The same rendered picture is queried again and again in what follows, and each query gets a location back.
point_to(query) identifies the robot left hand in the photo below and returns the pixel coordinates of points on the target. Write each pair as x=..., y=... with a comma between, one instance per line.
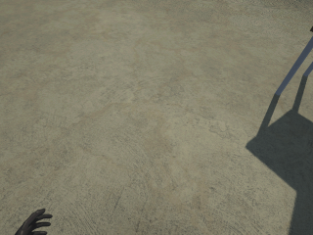
x=30, y=224

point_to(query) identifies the table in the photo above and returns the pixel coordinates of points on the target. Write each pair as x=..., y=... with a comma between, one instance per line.
x=296, y=66

